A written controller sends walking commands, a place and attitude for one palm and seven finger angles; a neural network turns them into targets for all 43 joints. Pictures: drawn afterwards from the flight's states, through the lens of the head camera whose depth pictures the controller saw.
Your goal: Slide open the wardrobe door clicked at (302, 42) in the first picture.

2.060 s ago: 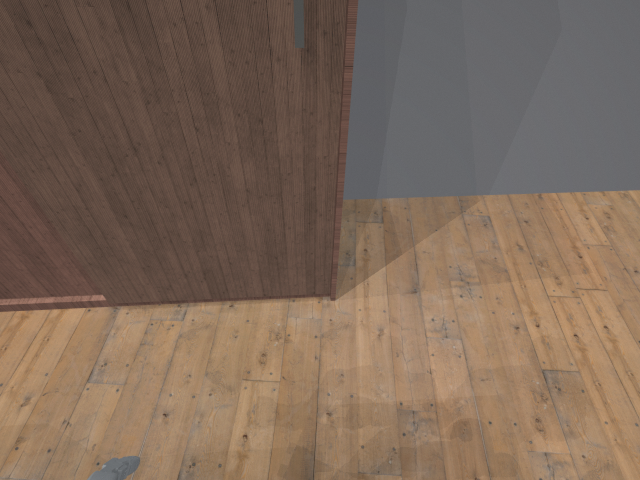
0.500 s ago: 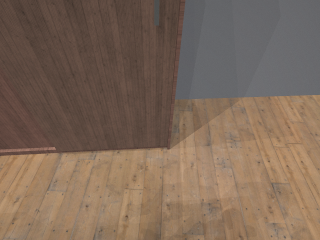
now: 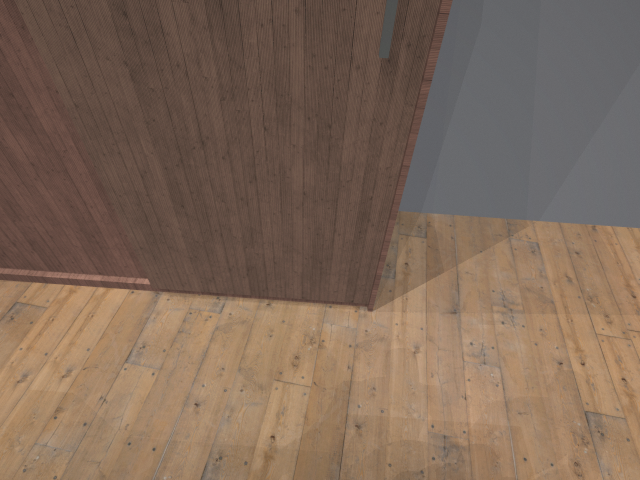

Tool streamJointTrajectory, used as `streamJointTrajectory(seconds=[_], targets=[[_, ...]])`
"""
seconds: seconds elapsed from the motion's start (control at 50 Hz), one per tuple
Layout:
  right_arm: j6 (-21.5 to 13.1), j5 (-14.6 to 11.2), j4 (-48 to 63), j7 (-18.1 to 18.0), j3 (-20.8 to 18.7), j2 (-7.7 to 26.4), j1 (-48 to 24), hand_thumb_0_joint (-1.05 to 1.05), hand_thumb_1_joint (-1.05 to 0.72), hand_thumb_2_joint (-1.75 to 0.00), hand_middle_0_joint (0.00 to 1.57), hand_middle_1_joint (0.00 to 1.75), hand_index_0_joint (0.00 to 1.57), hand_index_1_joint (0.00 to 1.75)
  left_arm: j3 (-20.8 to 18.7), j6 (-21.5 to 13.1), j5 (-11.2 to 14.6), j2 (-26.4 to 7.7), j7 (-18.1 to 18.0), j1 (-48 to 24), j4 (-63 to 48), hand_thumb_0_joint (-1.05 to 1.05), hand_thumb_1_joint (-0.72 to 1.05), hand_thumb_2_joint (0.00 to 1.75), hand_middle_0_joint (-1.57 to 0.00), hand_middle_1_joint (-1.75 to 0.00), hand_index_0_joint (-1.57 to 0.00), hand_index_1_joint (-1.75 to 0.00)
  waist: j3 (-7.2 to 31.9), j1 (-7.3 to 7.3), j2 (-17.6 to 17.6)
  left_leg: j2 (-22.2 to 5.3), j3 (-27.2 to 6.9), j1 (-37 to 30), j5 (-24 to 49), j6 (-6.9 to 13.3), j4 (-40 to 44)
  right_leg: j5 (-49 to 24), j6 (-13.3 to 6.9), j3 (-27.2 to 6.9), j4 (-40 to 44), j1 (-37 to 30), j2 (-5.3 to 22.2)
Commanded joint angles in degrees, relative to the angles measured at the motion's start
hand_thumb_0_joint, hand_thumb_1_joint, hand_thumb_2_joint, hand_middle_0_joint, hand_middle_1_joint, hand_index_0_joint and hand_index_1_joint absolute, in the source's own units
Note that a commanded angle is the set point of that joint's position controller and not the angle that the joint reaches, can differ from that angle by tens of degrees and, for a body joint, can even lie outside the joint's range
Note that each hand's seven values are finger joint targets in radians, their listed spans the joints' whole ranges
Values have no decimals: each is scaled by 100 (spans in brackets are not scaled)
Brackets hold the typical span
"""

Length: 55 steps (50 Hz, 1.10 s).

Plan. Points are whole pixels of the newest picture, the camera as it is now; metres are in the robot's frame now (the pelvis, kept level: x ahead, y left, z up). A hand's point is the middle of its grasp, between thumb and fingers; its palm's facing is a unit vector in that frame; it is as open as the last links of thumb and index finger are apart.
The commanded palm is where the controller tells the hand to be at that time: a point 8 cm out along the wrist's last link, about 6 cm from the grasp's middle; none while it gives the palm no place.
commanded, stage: take the last steps up to it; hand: right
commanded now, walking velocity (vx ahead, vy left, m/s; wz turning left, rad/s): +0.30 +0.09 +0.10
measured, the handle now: out of the picture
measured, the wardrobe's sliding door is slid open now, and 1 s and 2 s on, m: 0.00 0.00 0.00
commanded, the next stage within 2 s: come to a stop and stand still in 0.76 s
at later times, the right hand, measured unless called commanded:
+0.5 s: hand out of the picture +0.08 -0.15 -0.20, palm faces +0.07 +0.99 -0.08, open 7.4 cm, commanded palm none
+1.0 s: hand (406, 334) +0.42 -0.14 -0.17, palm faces -0.11 +0.98 -0.17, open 7.4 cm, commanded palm none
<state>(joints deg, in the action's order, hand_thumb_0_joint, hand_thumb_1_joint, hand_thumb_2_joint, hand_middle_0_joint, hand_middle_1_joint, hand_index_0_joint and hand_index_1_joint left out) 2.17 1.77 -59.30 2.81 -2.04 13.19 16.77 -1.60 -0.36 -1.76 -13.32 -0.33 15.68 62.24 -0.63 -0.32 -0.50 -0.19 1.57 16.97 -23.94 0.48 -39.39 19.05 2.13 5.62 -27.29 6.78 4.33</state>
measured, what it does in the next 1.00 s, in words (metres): walks ahead: right foot, then left foot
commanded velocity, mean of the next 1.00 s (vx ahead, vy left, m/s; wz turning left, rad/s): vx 0.16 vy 0.05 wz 0.03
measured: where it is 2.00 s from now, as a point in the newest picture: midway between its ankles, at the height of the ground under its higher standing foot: outside the picture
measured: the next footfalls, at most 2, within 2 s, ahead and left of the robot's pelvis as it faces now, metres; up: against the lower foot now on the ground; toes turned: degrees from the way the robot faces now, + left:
right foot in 0.46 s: +0.29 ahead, -0.09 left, +0.00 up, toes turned -6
left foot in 1.00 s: +0.44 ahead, +0.15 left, +0.00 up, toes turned +11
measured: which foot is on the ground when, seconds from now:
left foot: down 0.00-0.48, up 0.50-0.98, down 1.00-1.00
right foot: down 0.00-0.02, up 0.04-0.44, down 0.46-1.00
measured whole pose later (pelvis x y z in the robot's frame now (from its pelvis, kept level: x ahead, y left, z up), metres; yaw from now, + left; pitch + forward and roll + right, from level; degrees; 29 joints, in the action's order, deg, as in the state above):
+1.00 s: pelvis +0.32 +0.02 +0.00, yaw +4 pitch -1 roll -1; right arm 0.0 1.6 -59.1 -0.2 -2.5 9.1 9.2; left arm -1.4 -2.2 -1.4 -4.0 -1.8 26.6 66.6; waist -4.0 -3.7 1.6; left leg -4.2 5.0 21.5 -3.8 -0.6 -31.1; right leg 21.6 0.0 10.6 -26.1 2.8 2.0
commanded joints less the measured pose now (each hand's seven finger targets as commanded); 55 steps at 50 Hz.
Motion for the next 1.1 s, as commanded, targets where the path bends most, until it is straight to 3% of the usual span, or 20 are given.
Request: streamJointTrajectory(seconds=[0.0,0.02,0.04,0.12,0.22,0.34,0.4,0.42,0.44,0.46,0.52,0.6,0.8,0.92,0.96,0.98,1.0,1.02,1.04,1.08], targets=[[-386,23,-56,-147,-276,873,1277,0,-90,-90,20,30,20,30,-193,-125,71,-663,-64,-311,-454,0,90,90,-20,-30,-20,-30,-147,616,1225,-885,-1193,-1947,-89,337,2141,1072,-256,151,-1814,2370,183],[-439,-44,-154,-253,-348,1305,1740,0,-90,-90,20,30,20,30,-95,-144,70,-389,-7,-685,-758,0,90,90,-20,-30,-20,-30,-286,792,2300,-1981,-3222,-1887,-155,799,2999,1676,-147,141,-3205,3350,-248],[-431,-93,-149,-323,-311,1124,1699,0,-90,-90,20,30,20,30,-169,-151,38,-561,9,-798,-793,0,90,90,-20,-30,-20,-30,-370,695,1408,-2032,-3114,-1684,-377,1025,3073,1288,-249,-431,-3633,3395,-17],[-547,-48,-16,-382,-166,445,795,0,-90,-90,20,30,20,30,-226,-154,-9,-312,71,-475,-486,0,90,90,-20,-30,-20,-30,-625,143,400,-1528,-2010,-779,197,1135,2993,45,-186,-404,-3799,2970,342],[-664,-23,-290,-410,-108,267,1216,0,-90,-90,20,30,20,30,-193,-152,35,48,99,-541,-530,0,90,90,-20,-30,-20,-30,-417,108,430,-1228,-1203,-1297,2271,1124,2790,-336,-80,-100,-2921,3003,237],[-650,5,-529,-468,-119,200,1374,0,-90,-90,20,30,20,30,-163,-279,87,190,121,-1009,-706,0,90,90,-20,-30,-20,-30,-505,215,595,-1274,-964,-1481,3110,979,2452,-283,-250,20,-1472,2410,150],[-645,-52,-525,-451,-153,200,1113,0,-90,-90,20,30,20,30,-228,-351,63,74,11,228,-303,0,90,90,-20,-30,-20,-30,-135,-381,362,-824,-455,-862,3846,687,1082,-943,-384,225,-420,395,-224],[-648,-73,-505,-428,-145,45,1202,0,-90,-90,20,30,20,30,-316,-380,32,-267,-45,998,-80,0,90,90,-20,-30,-20,-30,324,-636,-231,-530,-294,-183,3163,509,-74,-1039,-541,-357,-187,-831,191],[-619,-133,-410,-383,-123,-262,1461,0,-90,-90,20,30,20,30,-462,-403,-47,-900,-95,1591,25,0,90,90,-20,-30,-20,-30,805,-688,-1630,192,308,1129,521,185,-1950,-1097,-1145,-2610,494,-1788,1867],[-602,-92,-232,-378,-103,-127,1227,0,-90,-90,20,30,20,30,-441,-311,30,-1021,-127,1658,41,0,90,90,-20,-30,-20,-30,774,-615,-1518,252,-101,1552,-850,213,-3069,-723,-1516,-3563,1286,-1511,2484],[-478,20,-237,-296,-153,-163,649,0,-90,-90,20,30,20,30,-226,-349,72,-155,-141,388,-243,0,90,90,-20,-30,-20,-30,-744,-126,-264,-495,-322,1684,336,137,-3351,453,-1175,-2416,1845,721,1894],[-270,47,-277,-264,-172,-490,967,0,-90,-90,20,30,20,30,-185,-472,63,158,-154,377,-271,0,90,90,-20,-30,-20,-30,-427,162,-373,-585,-213,1318,1179,-69,-2773,-907,-852,-820,1773,958,1247],[-197,-2,192,-217,-152,-278,-429,0,-90,-90,20,30,20,30,-199,-405,39,-86,-171,1088,23,0,90,90,-20,-30,-20,-30,-661,-119,-517,-639,210,1827,1597,-236,-946,-2875,-1014,-300,1493,-164,1175],[-288,-42,219,-345,-61,-309,-531,0,-90,-90,20,30,20,30,-129,-263,17,37,-227,1187,233,0,90,90,-20,-30,-20,-30,-418,-85,-640,-292,421,155,1548,-67,787,-4126,-842,-178,482,7,1025],[-377,-22,-18,-424,-145,103,260,0,-90,-90,20,30,20,30,-126,-242,109,101,-212,1211,243,0,90,90,-20,-30,-20,-30,237,259,-100,-617,98,-1248,3598,-51,1505,-2896,-448,-27,-337,365,663],[-425,-21,-70,-496,-210,466,505,0,-90,-90,20,30,20,30,-132,-216,167,323,-183,1395,186,0,90,90,-20,-30,-20,-30,810,237,647,-1621,-873,-2148,5958,306,1162,-962,-194,162,-1044,1096,226],[-421,-63,-82,-507,-244,722,607,0,-90,-90,20,30,20,30,-171,-121,222,369,-195,1589,158,0,90,90,-20,-30,-20,-30,1145,146,877,-2365,-1149,-2291,7439,932,1131,1331,-59,117,-1845,1178,-206],[-388,-61,16,-535,-258,740,411,0,-90,-90,20,30,20,30,-215,-34,211,307,-226,1501,92,0,90,90,-20,-30,-20,-30,1001,125,637,-2543,-979,-1992,7779,1175,1218,1752,-98,-169,-2425,1250,-229],[-395,-39,23,-572,-290,637,263,0,-90,-90,20,30,20,30,-207,40,211,418,-231,1266,84,0,90,90,-20,-30,-20,-30,1004,194,1157,-2460,-1095,-1784,7496,1309,1271,1815,-73,-291,-3019,1408,-155],[-321,-47,121,-621,-280,459,-41,0,-90,-90,20,30,20,30,-260,147,164,305,-234,965,20,0,90,90,-20,-30,-20,-30,680,212,1099,-2326,-995,-1344,6824,1263,1422,1536,-25,-568,-3750,1744,-181]])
